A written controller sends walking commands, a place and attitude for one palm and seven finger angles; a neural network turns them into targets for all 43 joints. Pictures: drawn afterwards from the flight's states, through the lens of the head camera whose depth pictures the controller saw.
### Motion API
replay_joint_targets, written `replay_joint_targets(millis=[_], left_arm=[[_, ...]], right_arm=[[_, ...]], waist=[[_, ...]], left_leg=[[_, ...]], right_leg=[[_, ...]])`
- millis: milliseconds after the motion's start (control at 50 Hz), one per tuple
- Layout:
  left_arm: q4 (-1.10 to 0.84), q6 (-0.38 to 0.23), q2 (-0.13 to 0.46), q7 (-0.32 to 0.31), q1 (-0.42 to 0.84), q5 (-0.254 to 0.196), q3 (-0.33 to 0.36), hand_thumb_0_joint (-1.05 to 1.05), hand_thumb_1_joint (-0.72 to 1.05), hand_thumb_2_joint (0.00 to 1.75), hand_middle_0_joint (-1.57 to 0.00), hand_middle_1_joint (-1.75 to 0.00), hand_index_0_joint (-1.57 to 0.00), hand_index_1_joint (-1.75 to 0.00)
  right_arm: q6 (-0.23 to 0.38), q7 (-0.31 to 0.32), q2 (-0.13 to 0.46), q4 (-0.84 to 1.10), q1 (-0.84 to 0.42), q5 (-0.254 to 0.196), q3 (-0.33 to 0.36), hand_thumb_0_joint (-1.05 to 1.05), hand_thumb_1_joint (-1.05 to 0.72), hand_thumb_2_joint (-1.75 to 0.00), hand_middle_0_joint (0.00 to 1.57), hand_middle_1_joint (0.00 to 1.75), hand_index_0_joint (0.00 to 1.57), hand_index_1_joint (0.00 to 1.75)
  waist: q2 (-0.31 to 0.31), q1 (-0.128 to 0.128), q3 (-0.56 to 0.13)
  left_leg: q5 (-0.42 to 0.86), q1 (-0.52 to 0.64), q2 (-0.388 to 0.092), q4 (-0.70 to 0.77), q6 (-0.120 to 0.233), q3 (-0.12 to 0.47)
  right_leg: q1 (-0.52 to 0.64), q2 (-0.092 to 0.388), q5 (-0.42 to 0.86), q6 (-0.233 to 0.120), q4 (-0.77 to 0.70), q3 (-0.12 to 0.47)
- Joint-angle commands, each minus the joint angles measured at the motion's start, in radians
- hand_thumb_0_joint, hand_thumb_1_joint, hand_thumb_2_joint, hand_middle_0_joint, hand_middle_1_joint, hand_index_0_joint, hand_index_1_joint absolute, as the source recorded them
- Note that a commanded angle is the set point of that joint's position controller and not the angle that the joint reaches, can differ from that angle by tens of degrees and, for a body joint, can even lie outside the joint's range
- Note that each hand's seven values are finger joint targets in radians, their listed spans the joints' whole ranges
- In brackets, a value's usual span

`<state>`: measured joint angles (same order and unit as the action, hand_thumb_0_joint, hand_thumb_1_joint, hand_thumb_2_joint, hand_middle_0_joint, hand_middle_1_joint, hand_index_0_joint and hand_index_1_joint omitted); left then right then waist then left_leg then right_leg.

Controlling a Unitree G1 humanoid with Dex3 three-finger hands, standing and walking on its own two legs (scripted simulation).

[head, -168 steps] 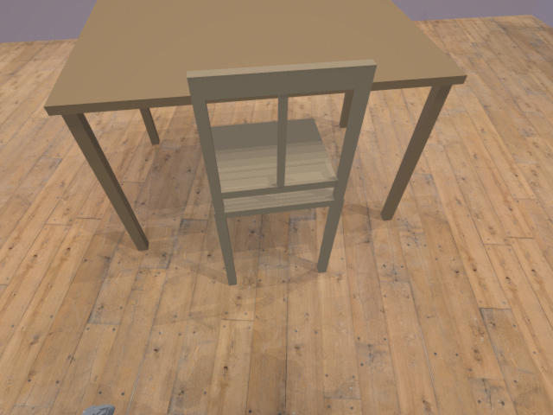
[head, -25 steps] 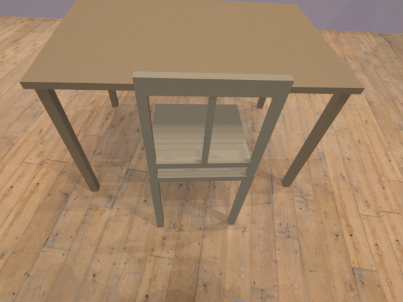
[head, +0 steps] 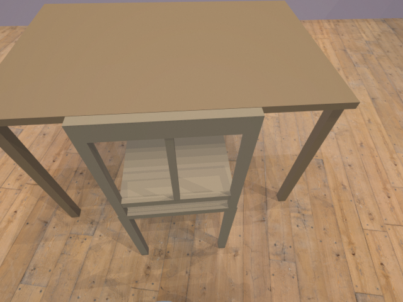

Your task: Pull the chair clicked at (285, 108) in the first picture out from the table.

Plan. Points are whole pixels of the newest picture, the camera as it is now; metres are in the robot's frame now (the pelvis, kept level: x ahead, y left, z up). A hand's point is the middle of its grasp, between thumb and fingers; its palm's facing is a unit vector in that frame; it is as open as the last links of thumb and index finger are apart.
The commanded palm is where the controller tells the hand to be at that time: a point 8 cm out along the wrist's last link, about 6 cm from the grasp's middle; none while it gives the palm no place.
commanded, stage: come to a stop and stand still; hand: left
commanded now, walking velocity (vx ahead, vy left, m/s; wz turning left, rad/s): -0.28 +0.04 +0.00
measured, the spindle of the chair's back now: (173, 171) +0.43 +0.10 -0.07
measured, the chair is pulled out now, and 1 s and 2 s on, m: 0.00 0.00 0.00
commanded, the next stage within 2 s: look again from close up in 0.90 s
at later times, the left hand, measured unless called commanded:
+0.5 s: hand out of the picture +0.01 +0.14 -0.16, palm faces +0.02 -0.96 -0.27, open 7.4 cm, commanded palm none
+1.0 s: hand out of the picture -0.05 +0.13 -0.17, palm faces +0.03 -0.98 -0.18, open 7.3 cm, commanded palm none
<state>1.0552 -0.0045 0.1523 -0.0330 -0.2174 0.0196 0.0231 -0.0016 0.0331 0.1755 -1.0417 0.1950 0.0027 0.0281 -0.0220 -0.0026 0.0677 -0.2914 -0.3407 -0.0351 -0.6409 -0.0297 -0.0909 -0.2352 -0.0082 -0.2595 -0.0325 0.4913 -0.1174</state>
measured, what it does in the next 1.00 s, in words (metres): steps on the spot: left foot, then right foot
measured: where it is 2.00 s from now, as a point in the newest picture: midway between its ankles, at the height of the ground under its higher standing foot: outside the picture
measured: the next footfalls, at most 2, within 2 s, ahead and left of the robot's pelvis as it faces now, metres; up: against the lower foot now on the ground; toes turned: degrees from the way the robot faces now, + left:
left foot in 0.02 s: +0.07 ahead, +0.09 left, +0.00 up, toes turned +6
right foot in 0.34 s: +0.02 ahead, -0.16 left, +0.00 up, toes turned -2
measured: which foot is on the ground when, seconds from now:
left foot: up 0.00-0.00, down 0.02-0.34, up 0.36-0.58, down 0.60-1.00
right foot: down 0.00-0.04, up 0.06-0.32, down 0.34-1.00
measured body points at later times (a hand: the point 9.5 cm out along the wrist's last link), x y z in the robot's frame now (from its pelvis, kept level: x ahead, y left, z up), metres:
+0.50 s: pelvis -0.01 -0.05 +0.00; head +0.02 -0.07 +0.45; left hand +0.01 +0.20 -0.14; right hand +0.07 -0.29 -0.16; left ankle -0.03 +0.08 -0.70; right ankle -0.02 -0.15 -0.73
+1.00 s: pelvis -0.04 -0.04 +0.01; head -0.03 -0.04 +0.46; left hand -0.05 +0.18 -0.15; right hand -0.05 -0.25 -0.15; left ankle -0.04 +0.07 -0.73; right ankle -0.02 -0.15 -0.73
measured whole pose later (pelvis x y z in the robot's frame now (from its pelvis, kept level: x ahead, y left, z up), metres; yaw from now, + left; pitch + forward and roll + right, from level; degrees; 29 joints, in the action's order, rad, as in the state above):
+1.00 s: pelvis -0.04 -0.04 +0.01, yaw +0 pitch -1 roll +0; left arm 1.15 0.01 0.15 -0.02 -0.27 0.01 0.00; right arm -0.01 0.03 0.12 -1.15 0.28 0.01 -0.01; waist 0.01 0.01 0.04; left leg -0.21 -0.14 0.00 -0.38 0.00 -0.04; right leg -0.18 0.01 -0.19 0.00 0.39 -0.03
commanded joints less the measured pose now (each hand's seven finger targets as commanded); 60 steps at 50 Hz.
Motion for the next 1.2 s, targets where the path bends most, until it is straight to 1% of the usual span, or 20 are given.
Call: replay_joint_targets(millis=[0,40,80,120,220,280,300,320,340,360,460,520,560,640,820,960,980,1000,1040,1180], left_arm=[[-0.058,0.017,0.133,-0.016,-0.06,-0.014,0.044,0.0,0.9,0.9,-0.2,-0.3,-0.2,-0.3],[-0.069,0.032,0.11,-0.025,-0.059,-0.008,0.036,0.0,0.9,0.9,-0.2,-0.3,-0.2,-0.3],[-0.065,0.046,0.118,-0.024,-0.046,-0.008,0.048,0.0,0.9,0.9,-0.2,-0.3,-0.2,-0.3],[-0.07,0.046,0.109,-0.02,-0.043,-0.004,0.052,0.0,0.9,0.9,-0.2,-0.3,-0.2,-0.3],[-0.093,0.048,0.096,-0.013,-0.059,-0.001,0.045,0.0,0.9,0.9,-0.2,-0.3,-0.2,-0.3],[-0.071,0.03,0.11,-0.014,-0.13,0.009,0.037,0.0,0.9,0.9,-0.2,-0.3,-0.2,-0.3],[-0.075,0.017,0.154,-0.017,-0.112,0.015,0.037,0.0,0.9,0.9,-0.2,-0.3,-0.2,-0.3],[-0.089,0.008,0.223,-0.013,-0.06,0.017,0.04,0.0,0.9,0.9,-0.2,-0.3,-0.2,-0.3],[-0.099,0.008,0.238,-0.01,-0.064,0.015,0.041,0.0,0.9,0.9,-0.2,-0.3,-0.2,-0.3],[-0.092,0.005,0.226,-0.012,-0.052,0.016,0.04,0.0,0.9,0.9,-0.2,-0.3,-0.2,-0.3],[-0.077,0.002,0.203,-0.013,-0.042,0.01,0.033,0.0,0.9,0.9,-0.2,-0.3,-0.2,-0.3],[-0.054,0.004,0.196,-0.01,-0.031,-0.004,0.028,0.0,0.9,0.9,-0.2,-0.3,-0.2,-0.3],[-0.051,0.008,0.145,-0.005,-0.027,-0.012,0.016,0.0,0.9,0.9,-0.2,-0.3,-0.2,-0.3],[-0.005,0.016,0.127,-0.001,-0.029,-0.009,0.009,0.0,0.9,0.9,-0.2,-0.3,-0.2,-0.3],[0.051,0.007,0.106,0.005,-0.069,-0.007,0.002,0.0,0.9,0.9,-0.2,-0.3,-0.2,-0.3],[0.065,-0.003,0.081,0.001,-0.102,-0.007,-0.001,0.0,0.9,0.9,-0.2,-0.3,-0.2,-0.3],[0.081,-0.036,0.098,-0.04,-0.179,0.003,-0.02,0.0,0.9,0.9,-0.2,-0.3,-0.2,-0.3],[0.039,-0.042,0.145,-0.031,-0.142,-0.005,-0.01,0.0,0.9,0.9,-0.2,-0.3,-0.2,-0.3],[0.005,-0.042,0.143,-0.014,-0.104,-0.005,-0.006,0.0,0.9,0.9,-0.2,-0.3,-0.2,-0.3],[0.003,-0.029,0.085,-0.005,-0.135,-0.009,-0.02,0.0,0.9,0.9,-0.2,-0.3,-0.2,-0.3]], right_arm=[[-0.014,0.009,0.12,0.031,0.099,0.015,0.028,0.0,-0.9,-0.9,0.2,0.3,0.2,0.3],[-0.012,0.018,0.148,0.044,0.072,0.012,0.032,0.0,-0.9,-0.9,0.2,0.3,0.2,0.3],[-0.022,0.025,0.16,0.069,0.014,0.02,0.038,0.0,-0.9,-0.9,0.2,0.3,0.2,0.3],[-0.028,0.022,0.163,0.095,-0.032,0.024,0.048,0.0,-0.9,-0.9,0.2,0.3,0.2,0.3],[-0.035,0.007,0.171,0.122,-0.066,0.027,0.06,0.0,-0.9,-0.9,0.2,0.3,0.2,0.3],[-0.035,-0.005,0.151,0.117,-0.059,0.013,0.061,0.0,-0.9,-0.9,0.2,0.3,0.2,0.3],[-0.032,-0.01,0.105,0.119,-0.036,0.005,0.058,0.0,-0.9,-0.9,0.2,0.3,0.2,0.3],[-0.036,-0.015,0.061,0.128,-0.016,-0.001,0.049,0.0,-0.9,-0.9,0.2,0.3,0.2,0.3],[-0.05,-0.012,0.068,0.14,-0.069,0.006,0.048,0.0,-0.9,-0.9,0.2,0.3,0.2,0.3],[-0.055,-0.009,0.067,0.137,-0.085,0.01,0.046,0.0,-0.9,-0.9,0.2,0.3,0.2,0.3],[-0.033,-0.01,0.056,0.076,-0.041,-0.002,0.03,0.0,-0.9,-0.9,0.2,0.3,0.2,0.3],[-0.021,-0.005,0.046,0.032,0.02,0.0,0.017,0.0,-0.9,-0.9,0.2,0.3,0.2,0.3],[-0.003,0.001,0.096,0.016,0.029,0.008,0.009,0.0,-0.9,-0.9,0.2,0.3,0.2,0.3],[0.008,0.001,0.103,-0.02,0.006,0.008,-0.006,0.0,-0.9,-0.9,0.2,0.3,0.2,0.3],[0.004,0.002,0.074,-0.062,0.096,0.009,-0.011,0.0,-0.9,-0.9,0.2,0.3,0.2,0.3],[0.014,0.004,0.058,-0.075,0.134,0.008,-0.015,0.0,-0.9,-0.9,0.2,0.3,0.2,0.3],[0.035,-0.012,0.096,-0.011,0.037,0.002,-0.014,0.0,-0.9,-0.9,0.2,0.3,0.2,0.3],[0.024,-0.016,0.037,0.015,0.106,0.008,-0.018,0.0,-0.9,-0.9,0.2,0.3,0.2,0.3],[0.019,-0.02,0.044,0.027,0.147,0.017,-0.02,0.0,-0.9,-0.9,0.2,0.3,0.2,0.3],[0.042,-0.01,0.074,0.029,0.153,0.008,-0.027,0.0,-0.9,-0.9,0.2,0.3,0.2,0.3]], waist=[[-0.031,-0.003,-0.112],[-0.233,-0.001,-0.094],[-0.145,0.005,-0.097],[-0.081,0.01,-0.115],[-0.102,0.013,-0.143],[-0.05,0.038,-0.168],[0.094,0.018,-0.154],[0.245,-0.01,-0.103],[0.246,0.021,-0.081],[0.279,0.019,-0.07],[0.178,0.016,-0.082],[0.166,-0.002,-0.088],[0.022,0.01,-0.078],[-0.079,0.036,-0.056],[0.023,0.021,0.034],[0.04,0.011,0.005],[-0.036,0.045,0.023],[-0.04,-0.01,-0.052],[0.028,-0.025,-0.072],[0.018,-0.002,0.011]], left_leg=[[0.715,0.249,-0.169,0.174,0.082,0.143],[1.135,0.259,-0.307,0.256,0.225,0.28],[1.082,0.278,-0.306,0.234,0.275,0.244],[1.006,0.311,-0.279,0.203,0.26,0.191],[0.737,0.247,-0.245,0.211,0.216,0.167],[0.449,0.193,-0.166,0.114,0.13,0.128],[0.237,0.125,-0.081,0.032,0.065,0.086],[-0.055,0.022,0.017,-0.012,0.013,0.031],[-0.242,0.027,0.03,-0.104,0.007,0.066],[-0.267,0.005,0.025,-0.173,0.012,0.103],[-0.175,0.036,0.028,-0.075,0.0,0.069],[0.048,0.206,0.025,0.232,0.006,0.064],[0.276,0.258,-0.085,0.297,0.045,0.166],[0.18,0.135,-0.101,0.354,0.062,0.19],[-0.021,0.107,-0.061,0.389,0.05,0.166],[0.052,0.147,-0.058,0.362,0.049,0.156],[0.152,0.088,-0.077,0.157,0.024,0.087],[0.004,0.104,-0.015,0.176,0.025,0.113],[-0.002,0.124,-0.015,0.168,0.039,0.112],[0.072,0.047,-0.056,0.279,0.068,0.173]], right_leg=[[-0.042,0.145,0.405,-0.004,0.061,0.101],[-0.109,0.033,-0.246,0.055,0.312,0.063],[-0.177,0.024,-0.347,0.049,0.51,0.141],[-0.211,0.022,-0.318,0.052,0.533,0.15],[-0.087,0.037,-0.22,0.054,0.291,0.107],[0.071,0.049,0.089,0.064,-0.064,0.083],[0.097,0.151,0.272,0.032,-0.138,0.218],[0.076,0.316,0.455,-0.056,-0.149,0.372],[0.009,0.37,0.519,-0.137,-0.17,0.417],[0.004,0.349,0.563,-0.162,-0.156,0.404],[0.104,0.254,0.658,-0.146,-0.088,0.267],[0.046,0.211,0.429,-0.08,-0.085,0.247],[-0.009,0.123,0.238,-0.001,-0.078,0.199],[0.106,0.088,0.093,0.028,-0.114,0.16],[0.048,0.095,0.0,0.02,-0.193,0.179],[0.026,0.103,0.031,0.018,-0.187,0.185],[0.023,0.156,0.286,0.013,-0.129,0.191],[0.018,0.178,0.077,-0.019,-0.143,0.255],[-0.044,0.154,-0.141,-0.035,-0.147,0.24],[0.013,0.095,0.028,-0.007,-0.066,0.171]])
